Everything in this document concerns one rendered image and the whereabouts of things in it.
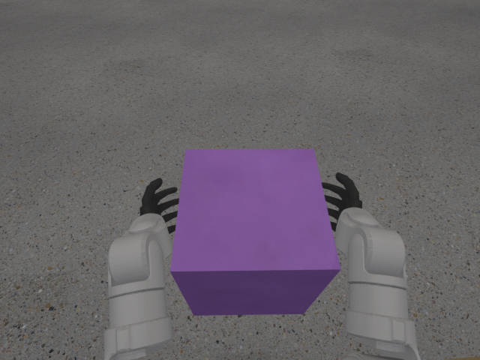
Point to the robot left forearm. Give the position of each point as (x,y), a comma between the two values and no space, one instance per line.
(138,321)

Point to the carton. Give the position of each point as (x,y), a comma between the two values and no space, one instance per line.
(252,234)

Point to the robot right forearm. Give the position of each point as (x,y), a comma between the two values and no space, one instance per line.
(377,277)

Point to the left robot hand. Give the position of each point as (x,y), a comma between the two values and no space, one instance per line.
(151,199)

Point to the right robot hand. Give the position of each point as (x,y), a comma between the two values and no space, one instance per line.
(350,197)

